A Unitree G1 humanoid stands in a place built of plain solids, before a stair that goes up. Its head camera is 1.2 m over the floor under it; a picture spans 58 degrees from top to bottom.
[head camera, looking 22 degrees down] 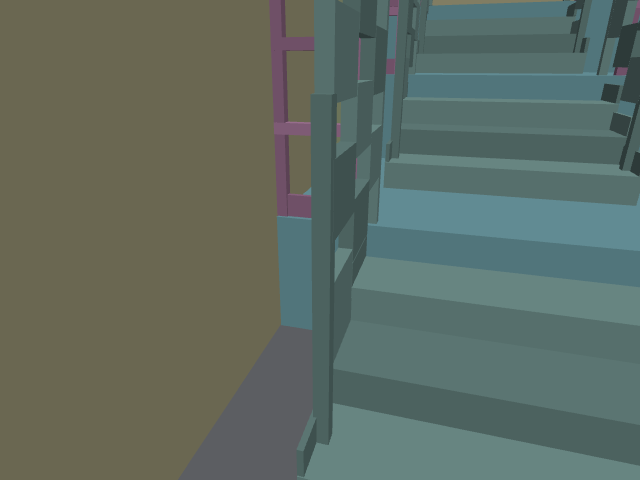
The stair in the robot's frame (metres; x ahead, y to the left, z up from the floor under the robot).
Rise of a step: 0.14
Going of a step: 0.30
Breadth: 1.22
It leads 16 degrees to the right of straight ahead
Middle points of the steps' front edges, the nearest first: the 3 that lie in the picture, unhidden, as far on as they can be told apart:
0.99 -0.60 0.29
1.28 -0.68 0.43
1.57 -0.77 0.57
